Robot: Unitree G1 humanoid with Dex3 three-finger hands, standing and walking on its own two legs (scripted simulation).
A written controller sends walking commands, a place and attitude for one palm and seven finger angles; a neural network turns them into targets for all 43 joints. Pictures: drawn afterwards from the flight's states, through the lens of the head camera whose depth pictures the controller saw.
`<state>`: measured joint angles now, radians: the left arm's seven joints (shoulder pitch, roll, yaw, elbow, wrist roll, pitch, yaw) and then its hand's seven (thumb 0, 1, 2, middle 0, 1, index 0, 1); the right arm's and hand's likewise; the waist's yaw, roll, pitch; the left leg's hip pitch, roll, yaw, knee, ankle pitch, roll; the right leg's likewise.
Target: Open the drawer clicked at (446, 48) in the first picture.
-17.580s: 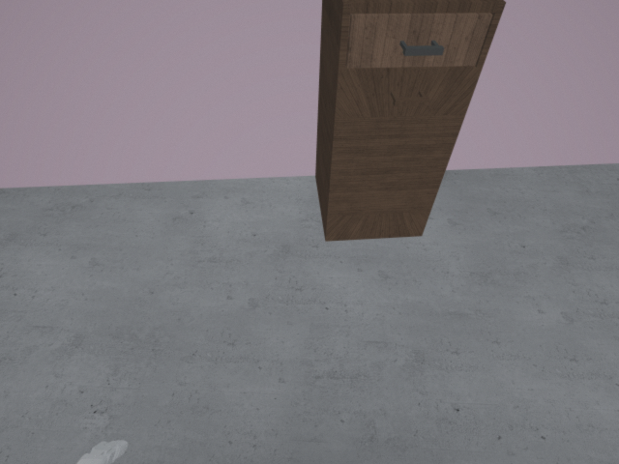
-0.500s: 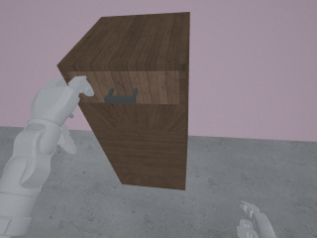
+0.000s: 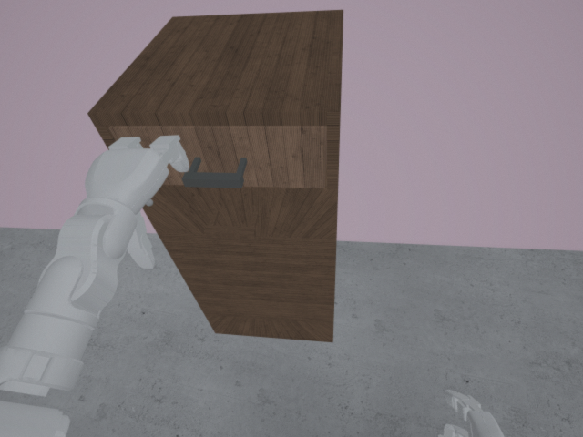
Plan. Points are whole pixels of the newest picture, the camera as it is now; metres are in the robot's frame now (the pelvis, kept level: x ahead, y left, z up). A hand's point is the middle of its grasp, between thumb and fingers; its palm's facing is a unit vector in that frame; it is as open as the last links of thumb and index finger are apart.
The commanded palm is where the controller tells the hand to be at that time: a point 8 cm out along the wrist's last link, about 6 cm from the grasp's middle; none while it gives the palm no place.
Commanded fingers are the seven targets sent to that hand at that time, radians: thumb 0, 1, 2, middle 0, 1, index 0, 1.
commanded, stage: move the hooked fingers above the handle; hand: left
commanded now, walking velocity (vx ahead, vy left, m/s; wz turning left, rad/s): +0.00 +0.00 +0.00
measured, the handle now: (216, 171) +0.53 +0.20 +0.06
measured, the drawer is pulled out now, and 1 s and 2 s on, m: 0.00 0.00 0.00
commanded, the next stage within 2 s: none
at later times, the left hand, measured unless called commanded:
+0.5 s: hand (181, 196) +0.41 +0.21 +0.12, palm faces -0.06 -0.01 -1.00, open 13.8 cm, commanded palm +0.39 +0.21 +0.19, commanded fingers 0.00 -0.50 0.30 -0.30 -1.20 -0.30 -1.20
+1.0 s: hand (207, 183) +0.46 +0.19 +0.10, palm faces -0.12 -0.01 -0.99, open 13.8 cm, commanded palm +0.45 +0.21 +0.17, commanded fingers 0.00 -0.50 0.30 -0.30 -1.20 -0.30 -1.20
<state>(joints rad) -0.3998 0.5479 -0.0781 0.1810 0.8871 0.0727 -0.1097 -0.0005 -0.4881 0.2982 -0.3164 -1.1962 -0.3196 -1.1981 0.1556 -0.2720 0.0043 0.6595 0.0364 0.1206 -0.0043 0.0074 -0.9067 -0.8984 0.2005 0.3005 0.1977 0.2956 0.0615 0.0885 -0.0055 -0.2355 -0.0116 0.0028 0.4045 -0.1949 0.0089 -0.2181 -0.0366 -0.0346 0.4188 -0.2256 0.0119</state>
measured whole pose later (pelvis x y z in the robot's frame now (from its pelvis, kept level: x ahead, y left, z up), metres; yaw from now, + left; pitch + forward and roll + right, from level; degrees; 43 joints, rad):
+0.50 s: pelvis +0.02 -0.01 +0.00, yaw +0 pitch +4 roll +1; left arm -0.49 0.52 -0.13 0.36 0.91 0.07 -0.12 0.00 -0.49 0.30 -0.32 -1.20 -0.32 -1.20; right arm 0.18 -0.28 -0.01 0.65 0.05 0.15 -0.02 0.01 -0.91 -0.90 0.20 0.30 0.20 0.30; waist 0.04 0.08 -0.04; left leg -0.27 0.00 0.00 0.44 -0.23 0.00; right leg -0.26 -0.03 -0.04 0.46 -0.27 0.00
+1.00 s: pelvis +0.02 -0.01 -0.01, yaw +0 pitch +8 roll +0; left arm -0.68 0.52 -0.15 0.63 0.93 -0.08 -0.09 0.00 -0.49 0.30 -0.32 -1.20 -0.32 -1.20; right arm 0.26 -0.27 -0.04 0.68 0.04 0.16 -0.05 0.01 -0.91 -0.90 0.20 0.30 0.20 0.30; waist -0.01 0.06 -0.06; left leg -0.38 0.01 0.00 0.52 -0.28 0.00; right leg -0.36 -0.02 -0.03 0.53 -0.30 0.00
